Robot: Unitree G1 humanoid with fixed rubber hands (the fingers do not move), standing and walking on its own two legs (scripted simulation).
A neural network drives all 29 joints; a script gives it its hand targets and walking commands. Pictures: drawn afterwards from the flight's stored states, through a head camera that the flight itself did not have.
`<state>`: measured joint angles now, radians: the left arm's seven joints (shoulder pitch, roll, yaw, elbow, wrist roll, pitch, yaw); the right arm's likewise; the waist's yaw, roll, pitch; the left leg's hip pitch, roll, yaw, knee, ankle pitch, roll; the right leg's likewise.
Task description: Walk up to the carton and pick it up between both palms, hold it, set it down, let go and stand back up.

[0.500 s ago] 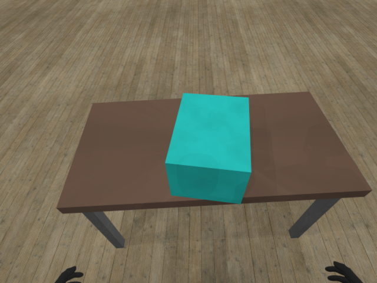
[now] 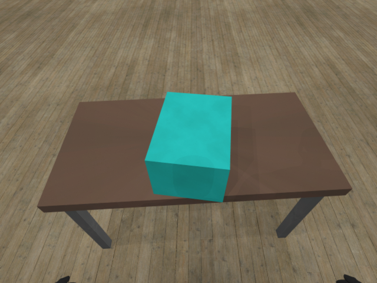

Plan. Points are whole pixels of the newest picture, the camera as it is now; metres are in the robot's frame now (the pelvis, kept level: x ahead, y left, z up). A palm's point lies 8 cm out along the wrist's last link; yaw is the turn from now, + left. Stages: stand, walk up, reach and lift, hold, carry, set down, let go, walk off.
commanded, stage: walk up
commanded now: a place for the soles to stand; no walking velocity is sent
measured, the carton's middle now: (193, 144) +0.55 +0.00 -0.09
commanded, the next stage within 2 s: reach and lift in 1.12 s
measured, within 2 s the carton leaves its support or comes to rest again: neither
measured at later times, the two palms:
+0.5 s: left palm out of the picture +0.11 +0.29 -0.10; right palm out of the picture +0.08 -0.35 -0.06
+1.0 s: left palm out of the picture +0.14 +0.29 -0.09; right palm out of the picture +0.11 -0.34 -0.06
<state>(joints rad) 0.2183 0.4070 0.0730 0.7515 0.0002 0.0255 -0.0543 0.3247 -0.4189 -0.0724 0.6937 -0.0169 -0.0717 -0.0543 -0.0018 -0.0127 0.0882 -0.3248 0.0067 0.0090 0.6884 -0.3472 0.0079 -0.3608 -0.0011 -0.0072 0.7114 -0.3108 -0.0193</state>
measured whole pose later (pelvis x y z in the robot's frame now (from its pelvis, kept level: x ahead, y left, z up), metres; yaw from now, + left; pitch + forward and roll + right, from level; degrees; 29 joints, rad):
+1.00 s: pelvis +0.02 -0.02 +0.00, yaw -1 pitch -2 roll +0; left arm 0.15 0.41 0.05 0.82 0.00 0.00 -0.04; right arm 0.28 -0.42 -0.07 0.69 -0.02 -0.08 -0.02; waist 0.00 -0.03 0.09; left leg -0.32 0.03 0.00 0.69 -0.34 -0.01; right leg -0.32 0.01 0.01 0.69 -0.34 -0.02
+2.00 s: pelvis +0.02 -0.01 +0.02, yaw -1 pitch -1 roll -1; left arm 0.15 0.39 0.05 0.49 -0.07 -0.05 -0.09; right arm 0.22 -0.21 -0.07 0.70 0.02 -0.42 -0.08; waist 0.00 -0.03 0.11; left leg -0.26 0.03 0.01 0.52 -0.25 -0.02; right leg -0.25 0.01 0.01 0.49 -0.23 0.00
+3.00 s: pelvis +0.04 +0.00 +0.02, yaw -1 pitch +1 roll -1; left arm 0.00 0.39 -0.07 0.58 -0.23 -0.40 -0.15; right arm 0.12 -0.06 0.05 0.68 0.15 -0.58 -0.18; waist 0.00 -0.03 0.10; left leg -0.26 0.03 0.01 0.55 -0.30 -0.01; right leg -0.23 0.00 0.01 0.48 -0.26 0.01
